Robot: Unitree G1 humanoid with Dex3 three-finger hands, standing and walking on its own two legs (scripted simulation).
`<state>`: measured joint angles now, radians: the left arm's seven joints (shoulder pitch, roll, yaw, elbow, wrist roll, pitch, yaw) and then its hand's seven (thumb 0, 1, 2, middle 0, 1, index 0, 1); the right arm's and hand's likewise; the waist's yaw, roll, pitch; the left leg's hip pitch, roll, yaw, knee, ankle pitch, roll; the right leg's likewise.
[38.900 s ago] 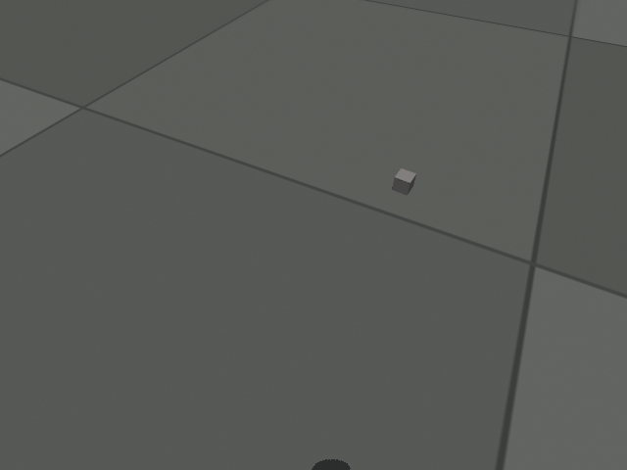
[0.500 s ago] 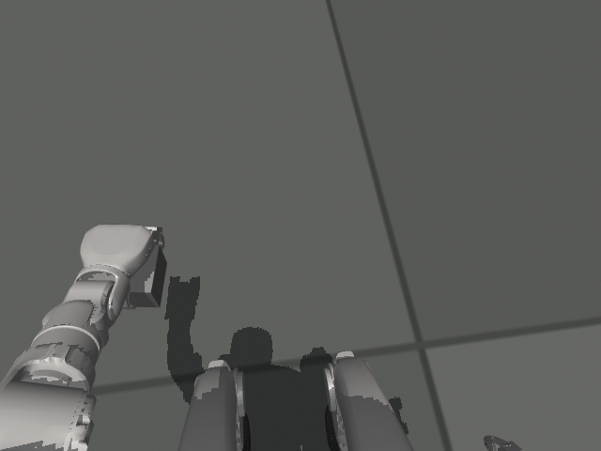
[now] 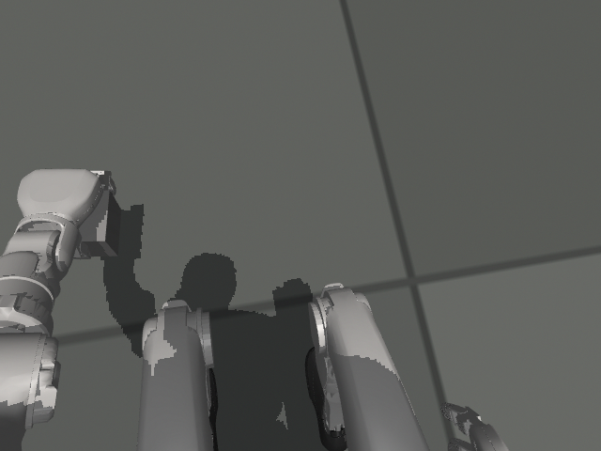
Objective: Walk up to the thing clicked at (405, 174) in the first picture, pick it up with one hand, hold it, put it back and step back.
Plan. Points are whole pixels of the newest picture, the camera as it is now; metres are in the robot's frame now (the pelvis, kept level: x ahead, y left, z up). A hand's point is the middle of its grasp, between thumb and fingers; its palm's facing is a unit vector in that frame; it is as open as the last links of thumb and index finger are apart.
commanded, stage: crouch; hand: left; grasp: from above
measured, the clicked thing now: (85, 224) +0.45 +0.26 -0.19
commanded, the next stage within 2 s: lower in 0.72 s
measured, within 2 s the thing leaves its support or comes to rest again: neither
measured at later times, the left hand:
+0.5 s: hand (94, 222) +0.46 +0.26 -0.22, palm faces -0.45 +0.01 -0.89, open 10.4 cm
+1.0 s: hand (100, 227) +0.46 +0.27 -0.27, palm faces -0.48 +0.00 -0.88, open 10.4 cm
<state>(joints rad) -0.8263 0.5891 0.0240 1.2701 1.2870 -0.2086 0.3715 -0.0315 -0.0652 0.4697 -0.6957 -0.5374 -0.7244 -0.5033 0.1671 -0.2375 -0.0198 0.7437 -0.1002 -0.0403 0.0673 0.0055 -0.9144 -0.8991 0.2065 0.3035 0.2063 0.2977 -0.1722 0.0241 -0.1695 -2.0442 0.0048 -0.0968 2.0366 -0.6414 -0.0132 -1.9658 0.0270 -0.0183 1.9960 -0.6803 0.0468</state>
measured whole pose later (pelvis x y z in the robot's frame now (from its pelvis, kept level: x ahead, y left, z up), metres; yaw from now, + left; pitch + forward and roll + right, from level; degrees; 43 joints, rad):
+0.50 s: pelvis -0.01 +0.00 -0.07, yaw -2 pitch +35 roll -7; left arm -0.93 0.70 0.07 1.39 1.31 -0.26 0.36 -0.03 -0.05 0.46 -0.68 -0.55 -0.71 -0.51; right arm 0.17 -0.25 0.01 0.77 -0.13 -0.03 0.11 0.00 -0.92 -0.90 0.21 0.30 0.20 0.30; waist -0.21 0.00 -0.10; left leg -2.22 0.01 -0.13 2.26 -0.66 -0.03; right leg -2.14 0.06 -0.04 2.21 -0.69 0.05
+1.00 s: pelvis -0.01 +0.00 -0.10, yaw -4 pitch +34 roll -8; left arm -0.97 0.77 0.06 1.47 1.31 -0.27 0.37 -0.03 -0.06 0.47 -0.70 -0.54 -0.72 -0.50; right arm 0.13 -0.26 0.08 0.76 -0.14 -0.03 0.12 0.00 -0.92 -0.90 0.21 0.30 0.20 0.30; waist -0.23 -0.02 -0.05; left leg -2.30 0.01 -0.16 2.37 -0.67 -0.03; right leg -2.21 0.06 -0.06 2.31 -0.69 0.05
